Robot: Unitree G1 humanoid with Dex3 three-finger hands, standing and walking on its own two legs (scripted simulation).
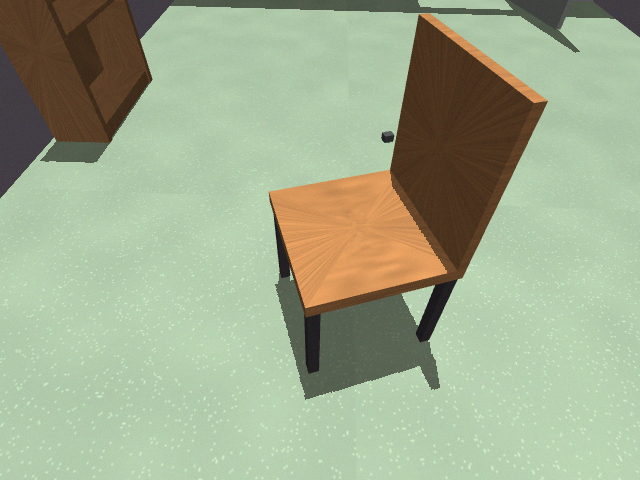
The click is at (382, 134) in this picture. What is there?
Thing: small box
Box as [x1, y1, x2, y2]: [381, 131, 393, 142]
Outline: 391,131 382,132 381,138 384,142 393,139 393,134
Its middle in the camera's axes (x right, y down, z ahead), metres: +0.38 -0.59 +2.19
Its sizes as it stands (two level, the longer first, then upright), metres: 0.055 0.044 0.040
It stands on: the floor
